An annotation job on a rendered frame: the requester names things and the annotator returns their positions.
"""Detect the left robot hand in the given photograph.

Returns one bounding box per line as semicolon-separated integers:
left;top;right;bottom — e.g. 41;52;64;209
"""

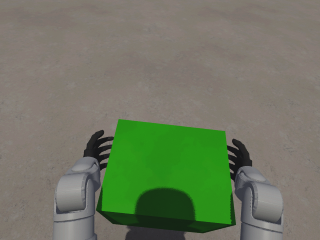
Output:
83;130;114;171

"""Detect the left robot forearm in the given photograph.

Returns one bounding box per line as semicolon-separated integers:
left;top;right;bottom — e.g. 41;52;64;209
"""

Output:
52;156;101;240

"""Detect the carton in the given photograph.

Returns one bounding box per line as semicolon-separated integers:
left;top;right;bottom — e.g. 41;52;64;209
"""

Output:
96;119;236;234

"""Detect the right robot hand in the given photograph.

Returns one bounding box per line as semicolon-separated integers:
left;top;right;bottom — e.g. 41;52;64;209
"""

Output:
227;139;252;182

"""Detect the right robot forearm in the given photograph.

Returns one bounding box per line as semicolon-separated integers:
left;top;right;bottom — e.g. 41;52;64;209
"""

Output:
234;166;284;240

